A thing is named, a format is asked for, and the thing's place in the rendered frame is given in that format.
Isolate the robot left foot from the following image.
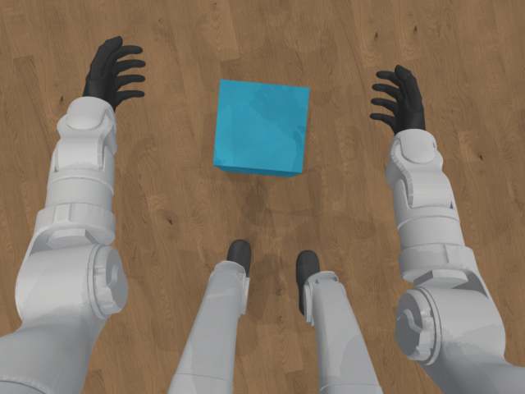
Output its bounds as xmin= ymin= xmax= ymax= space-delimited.
xmin=226 ymin=240 xmax=251 ymax=277

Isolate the left robot forearm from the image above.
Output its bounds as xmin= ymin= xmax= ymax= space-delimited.
xmin=15 ymin=97 xmax=117 ymax=320

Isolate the carton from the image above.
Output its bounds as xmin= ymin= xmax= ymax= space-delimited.
xmin=213 ymin=80 xmax=309 ymax=177

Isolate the right robot upper arm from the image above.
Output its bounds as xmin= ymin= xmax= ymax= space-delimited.
xmin=395 ymin=286 xmax=525 ymax=394

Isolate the left robot upper arm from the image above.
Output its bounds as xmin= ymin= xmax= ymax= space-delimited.
xmin=0 ymin=243 xmax=129 ymax=394

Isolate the right robot forearm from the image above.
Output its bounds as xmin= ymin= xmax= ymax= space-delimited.
xmin=385 ymin=129 xmax=505 ymax=350

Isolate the right robot hand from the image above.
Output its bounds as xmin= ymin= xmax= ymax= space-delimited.
xmin=370 ymin=65 xmax=426 ymax=135

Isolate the right robot shin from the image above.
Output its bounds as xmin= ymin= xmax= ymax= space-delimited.
xmin=304 ymin=271 xmax=346 ymax=294

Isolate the left robot hand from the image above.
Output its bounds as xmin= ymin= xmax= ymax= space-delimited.
xmin=82 ymin=36 xmax=146 ymax=113

